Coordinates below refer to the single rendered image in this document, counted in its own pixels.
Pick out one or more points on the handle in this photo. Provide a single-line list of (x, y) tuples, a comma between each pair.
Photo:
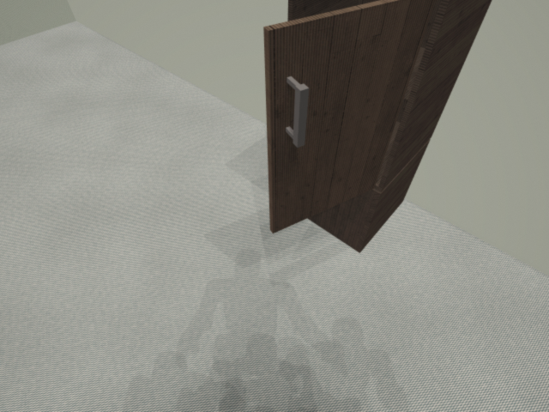
[(300, 112)]

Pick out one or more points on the cupboard door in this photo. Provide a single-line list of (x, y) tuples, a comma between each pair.
[(357, 63)]

